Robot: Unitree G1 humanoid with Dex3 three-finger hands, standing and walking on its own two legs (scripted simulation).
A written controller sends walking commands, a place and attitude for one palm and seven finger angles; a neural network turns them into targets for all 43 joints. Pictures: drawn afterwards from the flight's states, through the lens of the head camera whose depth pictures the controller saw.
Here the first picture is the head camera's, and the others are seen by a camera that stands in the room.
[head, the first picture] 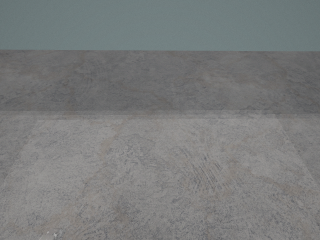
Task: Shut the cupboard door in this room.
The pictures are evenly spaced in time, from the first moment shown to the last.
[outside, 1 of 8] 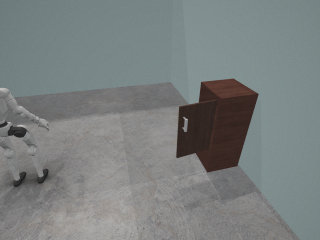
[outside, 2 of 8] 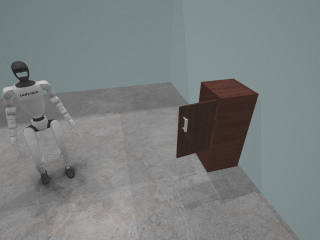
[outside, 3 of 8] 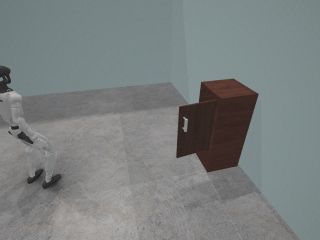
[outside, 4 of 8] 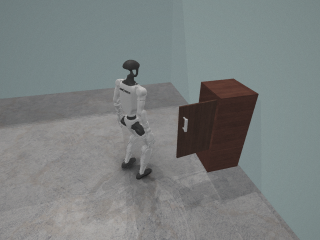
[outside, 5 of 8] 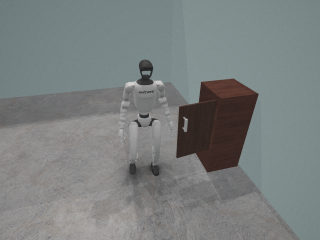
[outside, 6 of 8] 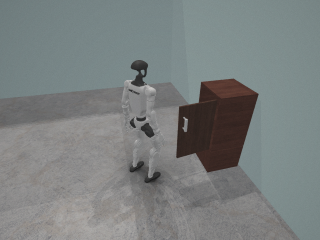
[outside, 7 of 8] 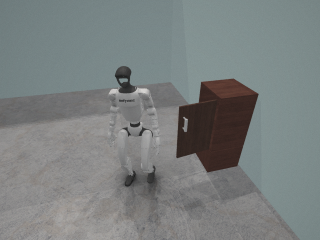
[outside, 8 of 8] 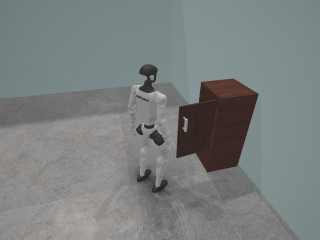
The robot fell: no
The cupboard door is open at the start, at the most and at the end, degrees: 97 97 97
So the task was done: no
